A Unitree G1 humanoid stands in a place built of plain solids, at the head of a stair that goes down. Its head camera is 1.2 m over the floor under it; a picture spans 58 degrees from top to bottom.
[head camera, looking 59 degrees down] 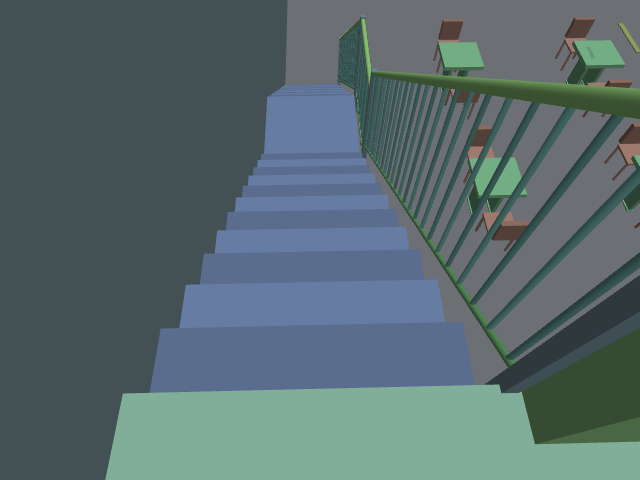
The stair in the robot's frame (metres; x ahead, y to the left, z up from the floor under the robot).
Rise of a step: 0.19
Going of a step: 0.25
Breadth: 1.01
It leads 1 degrees to the left of straight ahead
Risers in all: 12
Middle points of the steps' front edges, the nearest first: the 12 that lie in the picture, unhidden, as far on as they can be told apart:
0.26 0.02 0.00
0.50 0.02 -0.19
0.75 0.03 -0.38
1.00 0.04 -0.56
1.25 0.04 -0.75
1.50 0.05 -0.94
1.74 0.05 -1.13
1.99 0.06 -1.32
2.24 0.06 -1.50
2.49 0.07 -1.69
2.74 0.08 -1.88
2.98 0.08 -2.07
